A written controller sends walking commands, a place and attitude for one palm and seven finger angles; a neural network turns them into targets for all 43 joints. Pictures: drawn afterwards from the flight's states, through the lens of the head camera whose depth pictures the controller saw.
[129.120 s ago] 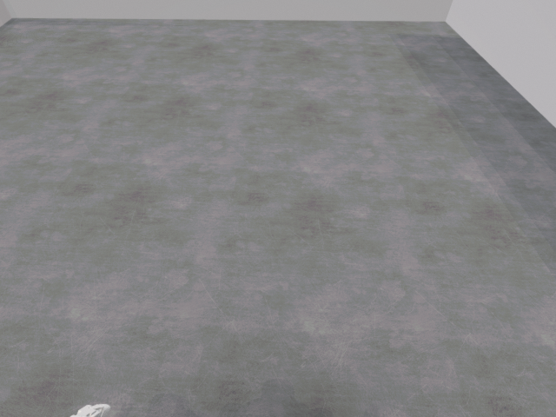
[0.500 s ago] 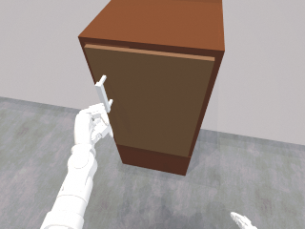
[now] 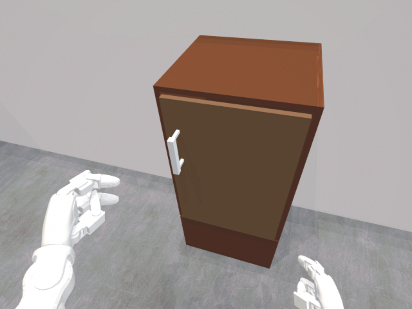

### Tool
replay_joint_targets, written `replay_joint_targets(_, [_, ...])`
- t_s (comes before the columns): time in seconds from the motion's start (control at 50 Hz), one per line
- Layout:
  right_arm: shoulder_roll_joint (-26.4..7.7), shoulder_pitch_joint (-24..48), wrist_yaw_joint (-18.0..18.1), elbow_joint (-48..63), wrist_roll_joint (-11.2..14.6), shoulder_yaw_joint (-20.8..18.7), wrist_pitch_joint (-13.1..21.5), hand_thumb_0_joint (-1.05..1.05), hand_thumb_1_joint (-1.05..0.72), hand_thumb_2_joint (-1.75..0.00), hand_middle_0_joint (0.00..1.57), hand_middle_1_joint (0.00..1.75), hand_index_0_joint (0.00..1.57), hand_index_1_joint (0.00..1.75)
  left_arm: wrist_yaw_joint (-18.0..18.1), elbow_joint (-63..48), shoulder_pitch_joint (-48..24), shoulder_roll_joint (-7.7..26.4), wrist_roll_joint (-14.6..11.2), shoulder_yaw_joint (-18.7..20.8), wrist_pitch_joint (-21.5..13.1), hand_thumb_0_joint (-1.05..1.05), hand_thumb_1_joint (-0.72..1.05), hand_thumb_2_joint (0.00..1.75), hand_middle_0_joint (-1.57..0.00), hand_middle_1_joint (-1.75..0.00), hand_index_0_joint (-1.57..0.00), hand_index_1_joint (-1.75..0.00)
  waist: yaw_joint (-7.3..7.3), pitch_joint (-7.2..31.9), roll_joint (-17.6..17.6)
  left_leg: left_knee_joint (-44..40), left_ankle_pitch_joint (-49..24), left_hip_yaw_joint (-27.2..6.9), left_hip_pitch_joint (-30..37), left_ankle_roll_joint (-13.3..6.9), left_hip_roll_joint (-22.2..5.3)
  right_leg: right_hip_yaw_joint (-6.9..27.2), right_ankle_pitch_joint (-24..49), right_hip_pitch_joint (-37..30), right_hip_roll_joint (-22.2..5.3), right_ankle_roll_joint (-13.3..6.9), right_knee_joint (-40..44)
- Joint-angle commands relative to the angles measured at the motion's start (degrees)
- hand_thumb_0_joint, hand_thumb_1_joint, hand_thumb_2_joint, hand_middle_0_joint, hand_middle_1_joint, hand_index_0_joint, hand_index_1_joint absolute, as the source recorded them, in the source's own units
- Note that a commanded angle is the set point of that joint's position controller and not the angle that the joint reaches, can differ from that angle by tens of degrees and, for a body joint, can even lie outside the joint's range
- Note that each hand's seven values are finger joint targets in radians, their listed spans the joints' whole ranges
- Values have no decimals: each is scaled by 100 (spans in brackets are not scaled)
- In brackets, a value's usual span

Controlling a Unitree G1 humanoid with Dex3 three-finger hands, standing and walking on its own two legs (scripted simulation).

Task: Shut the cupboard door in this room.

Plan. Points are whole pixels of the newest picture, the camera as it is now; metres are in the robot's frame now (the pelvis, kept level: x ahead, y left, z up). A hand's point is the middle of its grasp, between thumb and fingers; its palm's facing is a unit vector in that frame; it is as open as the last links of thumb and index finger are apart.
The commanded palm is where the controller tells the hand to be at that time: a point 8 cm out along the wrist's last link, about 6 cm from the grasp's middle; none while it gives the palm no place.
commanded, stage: draw the hand back to the body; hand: left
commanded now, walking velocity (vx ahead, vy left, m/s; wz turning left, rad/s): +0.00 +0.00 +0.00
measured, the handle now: (176, 152) +0.56 +0.16 -0.04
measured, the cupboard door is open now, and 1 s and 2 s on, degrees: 0 0 0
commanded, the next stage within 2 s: step back with the hand held close in 0.60 s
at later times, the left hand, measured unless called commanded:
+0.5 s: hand (41, 231) +0.18 +0.27 +0.15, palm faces +0.46 -0.80 -0.38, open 7.3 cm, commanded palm +0.13 +0.31 +0.17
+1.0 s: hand (45, 229) +0.18 +0.26 +0.15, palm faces +0.41 -0.78 -0.47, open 7.4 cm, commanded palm +0.13 +0.30 +0.17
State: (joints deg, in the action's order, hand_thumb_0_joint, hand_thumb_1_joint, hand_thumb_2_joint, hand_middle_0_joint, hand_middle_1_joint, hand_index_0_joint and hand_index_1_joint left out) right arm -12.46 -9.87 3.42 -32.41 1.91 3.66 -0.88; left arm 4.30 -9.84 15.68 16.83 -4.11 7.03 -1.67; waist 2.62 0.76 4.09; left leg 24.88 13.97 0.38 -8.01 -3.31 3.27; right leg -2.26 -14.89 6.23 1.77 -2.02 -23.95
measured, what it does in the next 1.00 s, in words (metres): stands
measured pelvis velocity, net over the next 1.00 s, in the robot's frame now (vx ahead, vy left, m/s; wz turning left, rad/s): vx -0.01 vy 0.00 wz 0.01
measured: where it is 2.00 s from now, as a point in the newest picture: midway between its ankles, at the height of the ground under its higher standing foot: outside the picture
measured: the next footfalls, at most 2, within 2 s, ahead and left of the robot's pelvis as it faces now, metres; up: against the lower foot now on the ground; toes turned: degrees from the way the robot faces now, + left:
none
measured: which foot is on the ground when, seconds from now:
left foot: down 0.00-1.00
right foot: down 0.00-1.00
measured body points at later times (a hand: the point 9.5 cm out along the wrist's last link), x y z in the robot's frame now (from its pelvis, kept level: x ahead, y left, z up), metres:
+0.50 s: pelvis +0.00 +0.00 +0.00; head -0.03 -0.02 +0.45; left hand +0.15 +0.31 +0.17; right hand +0.19 -0.21 -0.09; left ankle +0.00 +0.08 -0.74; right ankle -0.02 -0.10 -0.74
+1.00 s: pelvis -0.01 +0.00 +0.00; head -0.01 -0.03 +0.45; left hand +0.16 +0.30 +0.18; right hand +0.16 -0.25 -0.10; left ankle +0.00 +0.08 -0.74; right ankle -0.02 -0.10 -0.74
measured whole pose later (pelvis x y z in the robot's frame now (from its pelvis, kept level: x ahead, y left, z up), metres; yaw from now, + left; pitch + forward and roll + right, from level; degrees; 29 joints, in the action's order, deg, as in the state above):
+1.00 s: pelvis -0.01 +0.00 +0.00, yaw +1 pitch +1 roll -1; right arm -15.3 -11.7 4.5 -34.6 1.3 -1.0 -1.0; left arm 6.4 -22.4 31.2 21.6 -4.6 20.8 -8.2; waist 1.0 2.5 4.8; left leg 28.5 14.4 -0.2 -15.0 -3.3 3.2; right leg -3.2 -15.2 12.8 1.7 -1.9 -26.9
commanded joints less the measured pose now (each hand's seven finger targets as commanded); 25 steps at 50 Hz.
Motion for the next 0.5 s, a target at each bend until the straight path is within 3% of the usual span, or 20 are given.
replay_joint_targets(0.0, [-591,696,21,850,-11,-278,427,0,-90,-90,20,30,20,30,135,-1844,-535,1086,-55,991,-384,0,90,90,-47,-60,-47,-60,-20,601,-68,-427,-1379,-377,341,205,-436,105,1181,-62,-184,36,316])
replay_joint_targets(0.1, [-607,696,-19,782,-7,-332,560,0,-90,-90,20,30,20,30,167,-2333,63,1333,-78,1490,-404,0,90,90,-34,-45,-34,-45,21,503,137,-404,-1539,-387,269,250,-464,96,1233,-96,-197,40,322])
replay_joint_targets(0.14, [-604,674,-27,755,-17,-350,621,0,-90,-90,20,30,20,30,199,-2397,351,1457,-102,1754,-427,0,90,90,-28,-39,-28,-39,54,469,-17,-391,-1505,-403,216,252,-467,75,1215,-81,-192,49,324])
replay_joint_targets(0.2, [-613,655,-28,728,13,-390,695,0,-90,-90,20,30,20,30,219,-2597,641,1635,-121,2096,-483,0,90,90,-20,-30,-20,-30,88,514,64,-366,-1649,-411,198,290,-490,76,1255,-128,-193,40,286])
replay_joint_targets(0.24, [-644,623,-37,669,9,-394,709,0,-90,-90,20,30,20,30,194,-2274,618,1244,-102,1723,-429,0,90,90,-20,-30,-20,-30,2,169,8,-409,-1388,-402,117,273,-480,64,1054,115,-204,62,330])
replay_joint_targets(0.28, [-711,608,-15,639,13,-430,729,0,-90,-90,20,30,20,30,203,-2142,459,1149,-75,1576,-400,0,90,90,-20,-30,-20,-30,-51,-11,-153,-466,-1073,-427,97,240,-496,79,785,256,-206,74,386])
replay_joint_targets(0.36, [-731,650,43,623,3,-446,785,0,-90,-90,20,30,20,30,261,-2279,295,1443,-55,1787,-449,0,90,90,-20,-30,-20,-30,33,267,-196,-469,-845,-435,124,174,-449,128,647,121,-205,72,397])
replay_joint_targets(0.4, [-676,683,51,637,-3,-416,822,0,-90,-90,20,30,20,30,274,-2473,233,1440,-42,1770,-502,0,90,90,-20,-30,-20,-30,51,330,48,-493,-841,-448,126,197,-430,119,646,38,-226,46,339])
replay_joint_targets(0.48, [-629,690,65,615,-7,-384,886,0,-90,-90,20,30,20,30,290,-2540,335,1557,-58,1930,-529,0,90,90,-20,-30,-20,-30,95,287,191,-495,-895,-437,34,227,-419,137,712,-51,-226,27,352])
